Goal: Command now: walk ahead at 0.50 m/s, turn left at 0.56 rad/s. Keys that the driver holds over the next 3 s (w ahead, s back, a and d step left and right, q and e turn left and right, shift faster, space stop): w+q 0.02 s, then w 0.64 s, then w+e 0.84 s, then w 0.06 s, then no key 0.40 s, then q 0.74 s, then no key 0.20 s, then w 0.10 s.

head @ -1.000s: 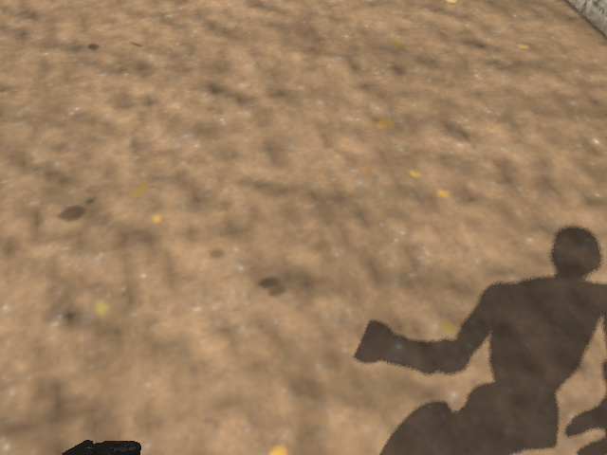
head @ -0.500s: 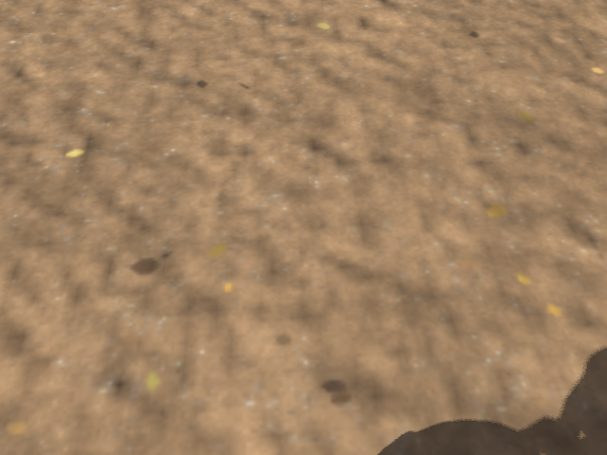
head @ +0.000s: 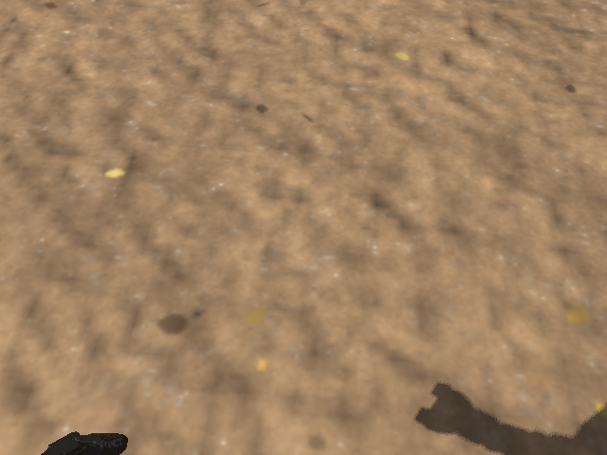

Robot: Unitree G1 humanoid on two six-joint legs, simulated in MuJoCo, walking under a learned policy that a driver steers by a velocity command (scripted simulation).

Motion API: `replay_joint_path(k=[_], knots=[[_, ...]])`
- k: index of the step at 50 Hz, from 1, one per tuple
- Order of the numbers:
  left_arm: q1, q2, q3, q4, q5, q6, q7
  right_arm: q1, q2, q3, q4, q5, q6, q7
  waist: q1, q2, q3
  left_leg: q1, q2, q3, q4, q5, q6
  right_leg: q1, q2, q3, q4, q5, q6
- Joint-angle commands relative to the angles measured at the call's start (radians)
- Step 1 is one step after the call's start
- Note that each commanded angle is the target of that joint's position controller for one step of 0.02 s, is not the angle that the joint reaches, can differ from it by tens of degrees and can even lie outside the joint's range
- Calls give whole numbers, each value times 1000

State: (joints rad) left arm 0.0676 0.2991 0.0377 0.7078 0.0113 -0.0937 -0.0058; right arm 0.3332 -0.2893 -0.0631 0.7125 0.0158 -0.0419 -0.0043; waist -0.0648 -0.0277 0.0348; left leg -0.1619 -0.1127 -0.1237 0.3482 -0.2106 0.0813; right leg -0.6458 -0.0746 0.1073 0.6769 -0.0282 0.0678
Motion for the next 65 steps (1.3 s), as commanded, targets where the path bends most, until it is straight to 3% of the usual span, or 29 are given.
replay_joint_path(k=[1,5,7,8,9,10,11,13,16,21,29,31,32,33,34,35,36,39,45,49,54,57,59,60,61,62,63,64,65], knots=[[-90,68,15,-81,-14,-18,-8,13,-178,-52,-51,9,-7,-12,-4,108,-33,-106,213,-180,-88,119,134,178,69,-40,-117,115,3],[-59,107,32,-76,-15,-34,-21,34,-152,-45,-29,2,-1,-14,18,145,-38,23,272,-259,15,114,108,217,56,-32,-184,16,-51],[71,137,53,-43,-4,-42,-13,29,-113,-31,-30,-4,1,-9,85,143,-99,17,213,-226,160,236,68,415,51,-53,-236,-23,-108],[209,185,66,-30,8,-45,-7,33,-67,-11,-45,-16,-1,-7,144,53,-226,-79,156,-156,417,137,32,642,-94,94,-220,-41,-174],[317,275,94,18,9,-30,-11,173,-12,6,-56,11,-13,-6,102,-265,-334,-429,8,-23,749,-248,-46,953,-288,535,-303,-261,-348],[334,191,77,24,-23,-26,-21,154,-94,-5,-41,19,-18,-10,132,-213,-283,-583,49,-66,886,-363,-55,951,-316,693,-385,-505,-355],[288,135,60,16,-25,-23,-20,42,-148,-20,-52,20,-19,-9,152,-111,-153,-628,88,-71,924,-277,-52,844,-278,562,-399,-510,-312],[205,97,43,10,-7,-12,-18,-75,-129,-17,-82,-7,-25,-8,123,-29,-40,-600,154,-10,846,-158,-56,653,-199,360,-428,-296,-287],[193,74,32,22,-6,-15,-14,-57,-80,-11,-78,-6,-25,4,80,-81,-42,-501,198,31,728,-100,-66,555,-138,223,-477,-104,-283],[232,137,48,60,-22,-8,-4,-190,-29,12,-113,-13,-31,10,111,-50,-16,-491,209,77,440,89,-92,530,-124,88,-531,32,-290],[336,167,51,132,-38,24,2,-368,-49,9,-166,5,-47,41,147,-53,25,-399,159,104,180,179,-55,633,-168,39,-471,99,-242],[317,185,57,136,-38,35,7,-298,-79,-5,-149,0,-50,42,89,-60,-15,-273,130,131,136,138,-23,656,-165,17,-376,281,-217],[311,177,53,135,-38,38,9,-182,-114,-25,-112,-6,-48,36,29,-44,-89,-98,107,153,111,147,5,629,-124,-23,-239,412,-195],[301,143,37,118,-24,37,11,-16,-166,-47,-74,-12,-45,26,-45,-8,-211,167,189,75,146,167,51,495,-78,-62,-16,329,-161],[393,39,2,88,-13,19,7,93,-267,-70,-62,-30,-37,19,-41,216,-364,561,455,-336,124,48,194,91,69,-129,381,-84,-84],[388,62,4,104,-25,2,3,124,-201,-54,-50,-17,-31,20,-55,275,-420,569,520,-578,-9,-90,229,-46,104,-5,541,-544,-84],[311,144,31,84,-53,-5,-2,63,-155,-35,-48,-13,-32,20,-50,194,-254,437,492,-455,-37,-155,183,-125,50,21,603,-496,-95],[240,117,39,75,-39,16,3,-102,-73,-10,-46,-24,-49,27,44,139,-54,89,377,-153,-146,-4,119,-31,-51,-8,476,-289,-88],[207,54,38,65,-34,54,8,-111,-91,-26,19,-38,-81,17,74,90,-1,18,350,91,-231,259,118,-45,-47,29,326,-46,-52],[84,28,25,27,-29,43,-18,-90,-119,-30,48,-29,-73,2,32,70,30,45,329,215,-249,290,85,-6,-30,-47,90,135,-64],[-58,20,16,-57,-30,44,-48,-3,-153,-43,102,-8,-37,-7,-16,53,72,240,390,265,-186,388,73,-80,-15,-107,-44,51,-106],[-34,51,33,-87,-31,48,-62,-19,-186,-53,103,-1,-11,-18,29,98,14,306,399,307,-30,794,42,29,54,-189,-58,-102,-155],[161,119,73,-52,-35,54,-55,-42,-204,-56,94,2,6,-29,146,113,-106,250,367,340,262,989,6,310,134,-226,-93,-135,-210],[333,188,108,-12,-35,61,-38,-47,-191,-47,81,-3,2,-34,231,58,-195,54,327,345,525,797,-34,611,105,-124,-147,-93,-259],[363,307,131,-6,-44,62,-22,51,-44,0,29,-42,-25,-14,139,-209,-286,-429,146,309,907,-112,-105,1008,-169,394,-171,-172,-441],[377,252,111,-36,-38,49,-22,-16,-78,4,16,-16,-70,2,178,-142,-435,-583,57,67,1075,-386,-107,1107,-273,746,-346,-282,-528],[349,190,92,-31,-26,39,-23,-127,-138,-13,-16,25,-96,14,206,-82,-307,-671,122,16,1064,-303,-79,1032,-239,595,-374,-232,-462],[294,159,84,-36,-28,32,-21,-156,-128,-6,-28,25,-109,13,167,-14,-208,-651,167,24,973,-217,-63,888,-194,464,-373,-162,-420],[223,128,74,-47,-30,31,-21,-162,-126,-10,-19,-1,-110,7,119,33,-129,-595,198,33,873,-174,-69,736,-152,366,-385,-54,-390]])
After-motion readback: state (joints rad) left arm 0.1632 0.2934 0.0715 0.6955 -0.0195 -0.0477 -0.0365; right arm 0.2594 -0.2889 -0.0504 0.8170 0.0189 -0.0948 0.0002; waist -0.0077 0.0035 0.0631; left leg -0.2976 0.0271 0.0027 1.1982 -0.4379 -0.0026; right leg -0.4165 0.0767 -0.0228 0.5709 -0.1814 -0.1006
